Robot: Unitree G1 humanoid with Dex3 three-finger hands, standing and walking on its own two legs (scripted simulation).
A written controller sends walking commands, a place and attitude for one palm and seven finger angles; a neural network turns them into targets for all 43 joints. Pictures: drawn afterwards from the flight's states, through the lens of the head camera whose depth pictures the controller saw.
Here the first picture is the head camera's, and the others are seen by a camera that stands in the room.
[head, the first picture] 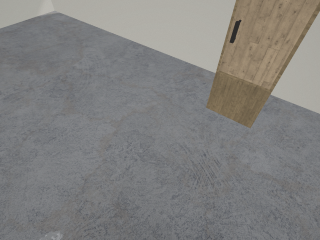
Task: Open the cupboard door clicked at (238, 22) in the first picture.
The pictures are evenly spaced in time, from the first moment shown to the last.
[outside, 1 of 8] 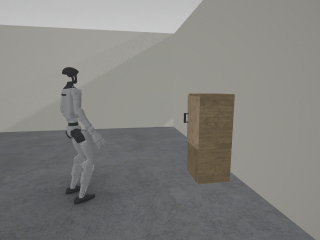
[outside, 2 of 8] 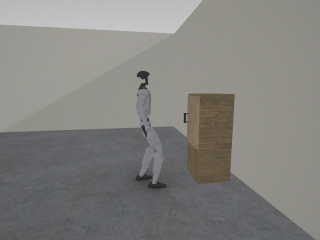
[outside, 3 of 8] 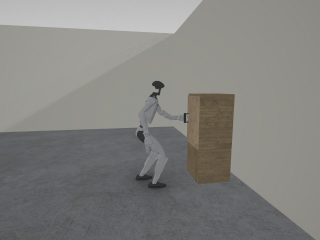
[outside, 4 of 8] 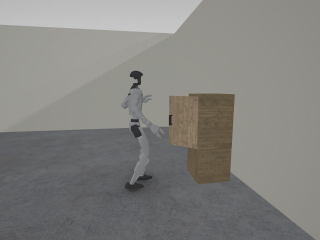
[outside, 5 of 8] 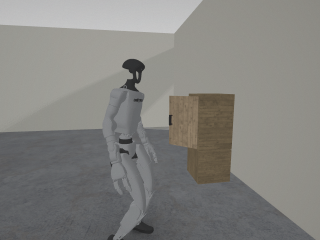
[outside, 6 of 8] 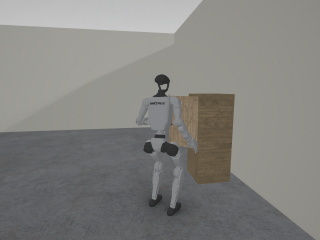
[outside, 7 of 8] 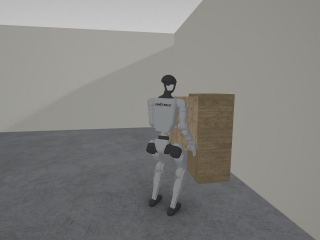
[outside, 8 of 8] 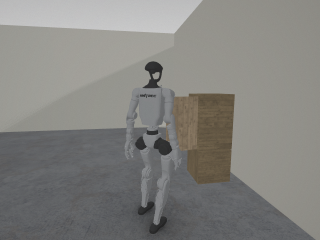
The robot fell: no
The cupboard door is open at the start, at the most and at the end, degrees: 0 100 100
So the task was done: yes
